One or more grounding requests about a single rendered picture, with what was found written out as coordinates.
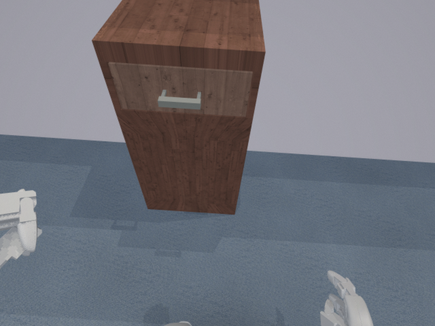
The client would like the handle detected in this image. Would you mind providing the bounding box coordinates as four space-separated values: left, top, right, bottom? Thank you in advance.
158 90 201 109

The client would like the drawer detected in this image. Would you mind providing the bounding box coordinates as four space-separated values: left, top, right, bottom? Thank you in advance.
108 62 253 117

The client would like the right robot hand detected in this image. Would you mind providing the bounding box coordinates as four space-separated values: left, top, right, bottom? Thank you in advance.
320 270 373 326

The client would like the left robot hand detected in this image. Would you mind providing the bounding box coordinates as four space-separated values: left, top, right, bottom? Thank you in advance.
0 189 42 269

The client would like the cabinet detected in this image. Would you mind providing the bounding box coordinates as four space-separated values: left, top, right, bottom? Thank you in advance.
92 0 266 215

